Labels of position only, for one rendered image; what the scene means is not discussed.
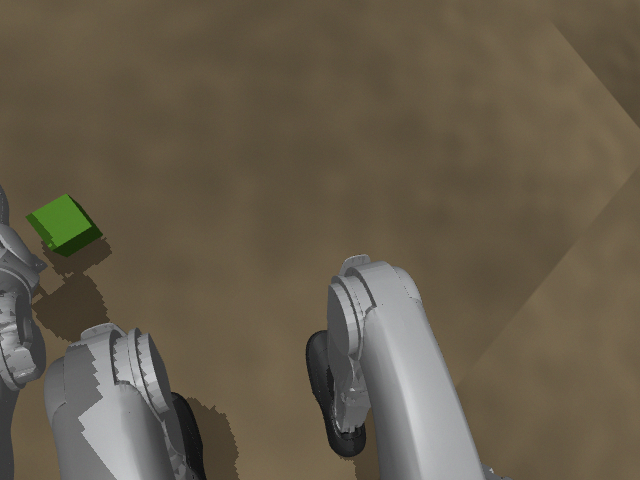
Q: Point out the left robot hand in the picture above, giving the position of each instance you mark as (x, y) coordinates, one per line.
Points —
(4, 219)

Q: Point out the right robot foot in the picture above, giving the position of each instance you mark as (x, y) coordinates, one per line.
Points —
(322, 383)

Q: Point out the left robot foot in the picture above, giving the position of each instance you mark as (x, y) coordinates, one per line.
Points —
(191, 437)

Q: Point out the right robot hand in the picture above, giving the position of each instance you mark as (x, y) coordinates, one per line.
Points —
(489, 474)

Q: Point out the left robot arm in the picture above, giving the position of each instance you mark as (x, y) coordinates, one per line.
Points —
(22, 347)

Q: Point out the cube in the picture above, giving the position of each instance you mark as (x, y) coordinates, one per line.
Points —
(64, 226)

